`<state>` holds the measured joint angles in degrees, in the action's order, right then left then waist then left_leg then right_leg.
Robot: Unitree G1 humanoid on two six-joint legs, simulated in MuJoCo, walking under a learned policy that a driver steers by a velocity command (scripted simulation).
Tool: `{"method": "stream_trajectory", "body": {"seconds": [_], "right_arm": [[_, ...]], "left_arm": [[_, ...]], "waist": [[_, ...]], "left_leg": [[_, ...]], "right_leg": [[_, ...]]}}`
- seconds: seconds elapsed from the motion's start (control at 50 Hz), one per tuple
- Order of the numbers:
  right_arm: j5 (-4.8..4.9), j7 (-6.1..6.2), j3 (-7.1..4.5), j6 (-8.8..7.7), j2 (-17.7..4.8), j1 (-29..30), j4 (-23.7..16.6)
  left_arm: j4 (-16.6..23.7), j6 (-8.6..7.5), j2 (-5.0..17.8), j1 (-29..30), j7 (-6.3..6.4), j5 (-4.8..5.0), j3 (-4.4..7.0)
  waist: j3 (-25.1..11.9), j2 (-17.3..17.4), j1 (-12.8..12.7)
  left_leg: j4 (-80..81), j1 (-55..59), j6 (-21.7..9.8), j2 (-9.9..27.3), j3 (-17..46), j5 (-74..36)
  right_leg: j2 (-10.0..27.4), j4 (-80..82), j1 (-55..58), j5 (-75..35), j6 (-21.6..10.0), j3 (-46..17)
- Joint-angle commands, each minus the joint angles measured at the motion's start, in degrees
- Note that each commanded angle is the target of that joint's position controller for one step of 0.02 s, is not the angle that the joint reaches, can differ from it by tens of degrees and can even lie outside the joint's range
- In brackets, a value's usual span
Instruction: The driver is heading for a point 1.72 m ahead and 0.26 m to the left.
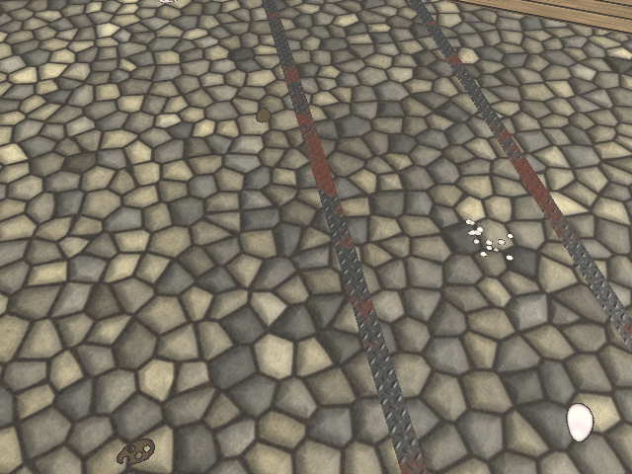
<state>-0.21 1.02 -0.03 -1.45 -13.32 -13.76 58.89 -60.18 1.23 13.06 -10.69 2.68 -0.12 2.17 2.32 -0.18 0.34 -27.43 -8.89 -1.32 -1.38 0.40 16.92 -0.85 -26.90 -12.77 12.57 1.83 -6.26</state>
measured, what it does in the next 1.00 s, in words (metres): steps on the spot: right foot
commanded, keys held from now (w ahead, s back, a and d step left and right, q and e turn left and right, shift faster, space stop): no key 0.70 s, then w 0.30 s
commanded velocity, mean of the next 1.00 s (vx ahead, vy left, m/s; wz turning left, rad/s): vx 0.07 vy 0.00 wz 0.00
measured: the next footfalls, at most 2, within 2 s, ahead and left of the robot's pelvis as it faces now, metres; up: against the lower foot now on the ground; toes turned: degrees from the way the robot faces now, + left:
right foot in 1.00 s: +0.11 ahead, -0.14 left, +0.00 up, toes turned -2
left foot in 1.50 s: +0.50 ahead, +0.07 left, +0.00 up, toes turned +2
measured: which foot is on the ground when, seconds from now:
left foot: down 0.00-1.00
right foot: down 0.00-0.76, up 0.78-0.98, down 1.00-1.00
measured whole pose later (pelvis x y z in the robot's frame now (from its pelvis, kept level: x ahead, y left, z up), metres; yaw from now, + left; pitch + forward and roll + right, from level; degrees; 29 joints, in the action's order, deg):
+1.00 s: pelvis +0.06 -0.03 +0.00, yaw +0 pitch +1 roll +0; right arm 1.9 1.3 -2.3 -2.3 -14.9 -24.9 59.3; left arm -61.5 -5.3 13.6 -13.0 0.2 1.8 2.3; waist -0.7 2.0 1.4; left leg -25.6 -4.9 -0.6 0.9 1.4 21.5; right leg 0.7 -30.8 -16.0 16.5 -2.1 2.8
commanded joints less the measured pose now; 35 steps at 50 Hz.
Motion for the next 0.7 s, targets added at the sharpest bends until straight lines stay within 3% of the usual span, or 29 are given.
{"method": "stream_trajectory", "body": {"seconds": [0.02, 0.7], "right_arm": [[0.03, 0.18, -1.02, -0.4, -6.21, -2.23, -1.25], [0.22, 0.28, -0.62, -0.25, -3.78, -8.19, 0.77]], "left_arm": [[0.87, -0.47, 6.01, -0.68, 0.22, 0.01, 0.83], [-3.43, -0.51, 4.35, -4.39, 0.65, 0.25, -0.4]], "waist": [[-0.28, 0.44, 0.01], [0.84, 0.41, -0.07]], "left_leg": [[6.81, -4.78, -0.8, 3.12, 2.91, -5.45], [7.17, -4.09, -1.16, 2.69, 2.66, -7.95]], "right_leg": [[1.25, 2.79, 3.2, -8.79, -1.84, -0.34], [1.34, 3.11, 1.97, -8.54, -1.31, 0.63]]}}
Keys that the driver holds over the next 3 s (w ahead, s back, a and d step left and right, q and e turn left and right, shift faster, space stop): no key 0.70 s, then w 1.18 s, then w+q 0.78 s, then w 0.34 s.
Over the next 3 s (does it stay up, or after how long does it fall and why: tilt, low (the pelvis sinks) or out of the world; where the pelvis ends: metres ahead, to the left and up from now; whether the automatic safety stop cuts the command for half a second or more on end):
stays up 1.11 0.09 0.00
